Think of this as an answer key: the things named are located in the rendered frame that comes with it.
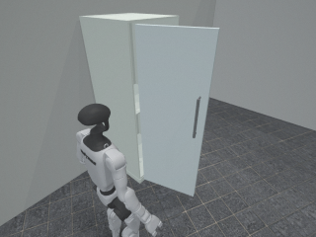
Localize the fridge door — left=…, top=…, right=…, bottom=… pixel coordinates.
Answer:
left=134, top=24, right=220, bottom=197

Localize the right robot hand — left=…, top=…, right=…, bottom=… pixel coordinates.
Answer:
left=144, top=214, right=163, bottom=237

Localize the left robot thigh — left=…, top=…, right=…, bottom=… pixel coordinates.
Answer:
left=93, top=185, right=119, bottom=220

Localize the right robot thigh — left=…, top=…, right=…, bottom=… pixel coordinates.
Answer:
left=112, top=198, right=140, bottom=237

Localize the robot right upper arm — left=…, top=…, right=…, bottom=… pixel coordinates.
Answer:
left=105, top=148, right=132, bottom=202

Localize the right robot forearm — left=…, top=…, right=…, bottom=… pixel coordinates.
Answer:
left=124, top=190, right=152, bottom=224

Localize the robot thigh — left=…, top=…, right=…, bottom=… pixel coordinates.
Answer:
left=93, top=185, right=119, bottom=220
left=112, top=198, right=140, bottom=237

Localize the handle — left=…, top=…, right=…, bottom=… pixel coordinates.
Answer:
left=193, top=96, right=201, bottom=138

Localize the robot left upper arm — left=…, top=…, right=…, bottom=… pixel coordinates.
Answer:
left=76, top=128, right=91, bottom=163

